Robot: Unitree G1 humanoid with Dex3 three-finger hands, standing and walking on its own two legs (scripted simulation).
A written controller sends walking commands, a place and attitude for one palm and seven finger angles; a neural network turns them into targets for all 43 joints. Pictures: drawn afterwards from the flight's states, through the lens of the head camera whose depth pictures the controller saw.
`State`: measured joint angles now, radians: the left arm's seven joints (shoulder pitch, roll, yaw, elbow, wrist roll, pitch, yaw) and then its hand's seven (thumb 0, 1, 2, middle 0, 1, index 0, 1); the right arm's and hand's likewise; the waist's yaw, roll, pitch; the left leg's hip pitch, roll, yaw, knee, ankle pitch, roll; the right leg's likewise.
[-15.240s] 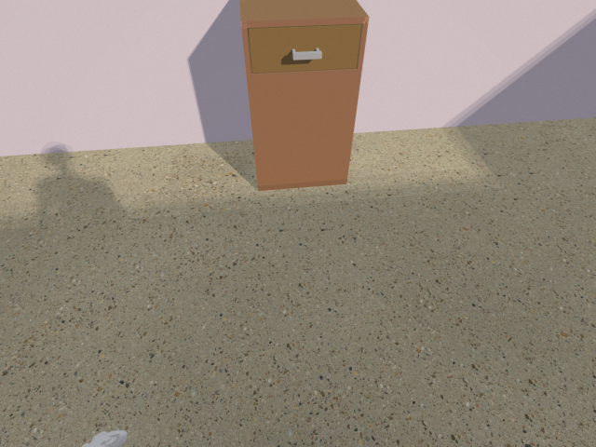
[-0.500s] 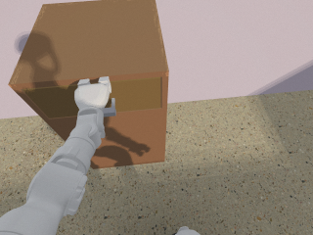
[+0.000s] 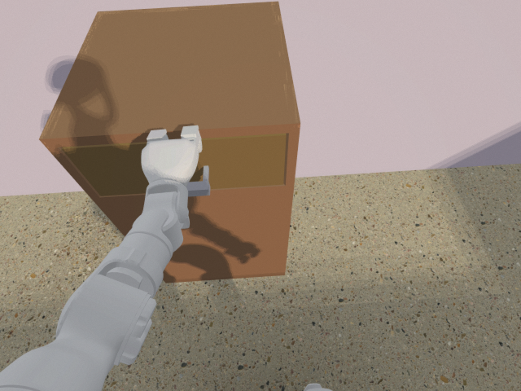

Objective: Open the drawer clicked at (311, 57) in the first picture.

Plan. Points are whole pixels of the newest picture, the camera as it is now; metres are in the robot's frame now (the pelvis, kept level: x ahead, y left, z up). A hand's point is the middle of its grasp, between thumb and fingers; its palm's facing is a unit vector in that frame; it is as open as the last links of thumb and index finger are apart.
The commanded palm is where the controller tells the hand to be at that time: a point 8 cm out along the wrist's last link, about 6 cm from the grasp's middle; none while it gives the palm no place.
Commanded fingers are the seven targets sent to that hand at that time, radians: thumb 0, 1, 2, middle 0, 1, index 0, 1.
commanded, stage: move the hooked fingers above the handle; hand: left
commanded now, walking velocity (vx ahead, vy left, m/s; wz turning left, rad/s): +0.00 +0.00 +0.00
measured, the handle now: (183, 181) +0.51 +0.14 -0.05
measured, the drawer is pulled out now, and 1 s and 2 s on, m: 0.00 0.00 0.00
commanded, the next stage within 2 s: none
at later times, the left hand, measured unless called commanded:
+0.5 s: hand (181, 178) +0.47 +0.13 +0.02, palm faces +0.02 +0.00 -1.00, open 13.6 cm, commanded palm +0.45 +0.13 +0.06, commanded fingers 0.00 -0.50 0.30 -0.30 -1.20 -0.30 -1.20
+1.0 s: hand (194, 186) +0.47 +0.11 -0.01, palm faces +0.01 -0.05 -1.00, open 13.8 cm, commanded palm +0.46 +0.14 +0.06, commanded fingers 0.00 -0.50 0.30 -0.30 -1.20 -0.30 -1.20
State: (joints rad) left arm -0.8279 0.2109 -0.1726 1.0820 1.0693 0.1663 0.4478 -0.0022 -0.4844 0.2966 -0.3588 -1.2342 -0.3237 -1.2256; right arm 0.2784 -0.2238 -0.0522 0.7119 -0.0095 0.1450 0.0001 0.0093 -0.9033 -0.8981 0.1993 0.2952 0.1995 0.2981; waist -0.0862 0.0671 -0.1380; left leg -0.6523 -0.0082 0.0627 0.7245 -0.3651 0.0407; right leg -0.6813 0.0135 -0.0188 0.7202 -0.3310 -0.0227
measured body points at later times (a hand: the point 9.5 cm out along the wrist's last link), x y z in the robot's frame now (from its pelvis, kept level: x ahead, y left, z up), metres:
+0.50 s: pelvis +0.00 +0.00 +0.00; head +0.09 -0.02 +0.44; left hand +0.46 +0.12 +0.07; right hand +0.04 -0.26 -0.15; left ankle -0.02 +0.09 -0.71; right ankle +0.00 -0.11 -0.71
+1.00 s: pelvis -0.01 -0.01 -0.01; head +0.10 -0.03 +0.42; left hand +0.46 +0.11 +0.04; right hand +0.01 -0.28 -0.15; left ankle -0.02 +0.09 -0.71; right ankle +0.00 -0.11 -0.71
